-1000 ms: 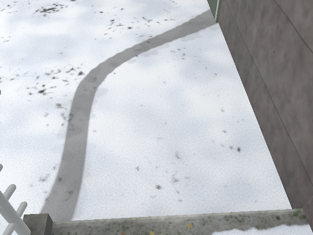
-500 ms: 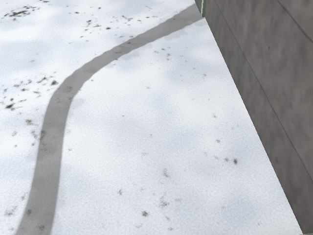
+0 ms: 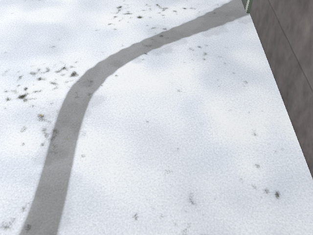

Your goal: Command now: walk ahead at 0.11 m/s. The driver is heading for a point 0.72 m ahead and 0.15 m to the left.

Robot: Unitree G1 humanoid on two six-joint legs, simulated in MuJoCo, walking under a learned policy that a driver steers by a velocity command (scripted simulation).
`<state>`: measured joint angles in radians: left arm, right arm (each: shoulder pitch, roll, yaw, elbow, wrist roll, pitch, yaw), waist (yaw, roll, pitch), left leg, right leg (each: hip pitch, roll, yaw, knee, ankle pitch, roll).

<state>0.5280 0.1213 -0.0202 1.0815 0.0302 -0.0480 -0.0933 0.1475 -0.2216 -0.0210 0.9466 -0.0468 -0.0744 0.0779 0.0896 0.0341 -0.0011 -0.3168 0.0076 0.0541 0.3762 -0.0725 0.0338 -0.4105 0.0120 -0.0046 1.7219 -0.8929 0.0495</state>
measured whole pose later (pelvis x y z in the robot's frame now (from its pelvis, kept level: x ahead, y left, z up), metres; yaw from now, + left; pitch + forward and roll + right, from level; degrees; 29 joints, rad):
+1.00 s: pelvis +0.28 +0.00 -0.08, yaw +11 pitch +1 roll +2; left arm 0.00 0.16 0.01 0.81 -0.01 -0.10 -0.01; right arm 0.58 -0.08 -0.01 1.12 0.02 -0.11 -0.01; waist -0.11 -0.04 -0.01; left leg -0.09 -0.12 -0.06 0.85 -0.77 0.07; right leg -0.62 -0.06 0.10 0.61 0.29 -0.01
